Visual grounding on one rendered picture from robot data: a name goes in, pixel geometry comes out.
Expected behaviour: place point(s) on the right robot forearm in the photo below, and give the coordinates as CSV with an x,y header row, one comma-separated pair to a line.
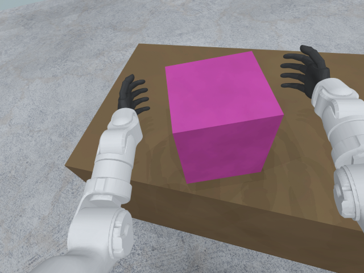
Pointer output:
x,y
342,114

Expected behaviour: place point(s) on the carton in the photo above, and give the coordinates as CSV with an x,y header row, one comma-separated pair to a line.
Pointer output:
x,y
224,116

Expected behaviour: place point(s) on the robot right upper arm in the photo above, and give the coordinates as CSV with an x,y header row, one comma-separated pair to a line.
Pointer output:
x,y
349,192

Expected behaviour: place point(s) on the pedestal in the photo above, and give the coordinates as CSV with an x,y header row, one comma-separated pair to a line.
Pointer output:
x,y
287,210

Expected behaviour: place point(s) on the right robot hand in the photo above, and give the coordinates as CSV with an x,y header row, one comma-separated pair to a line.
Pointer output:
x,y
314,69

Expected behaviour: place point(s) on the left robot forearm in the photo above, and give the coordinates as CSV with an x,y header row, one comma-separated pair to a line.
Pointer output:
x,y
110,185

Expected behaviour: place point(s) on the left robot hand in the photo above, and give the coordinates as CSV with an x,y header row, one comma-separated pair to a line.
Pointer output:
x,y
126,96

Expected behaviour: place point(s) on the robot left upper arm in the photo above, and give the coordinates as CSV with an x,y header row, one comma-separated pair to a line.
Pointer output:
x,y
98,238

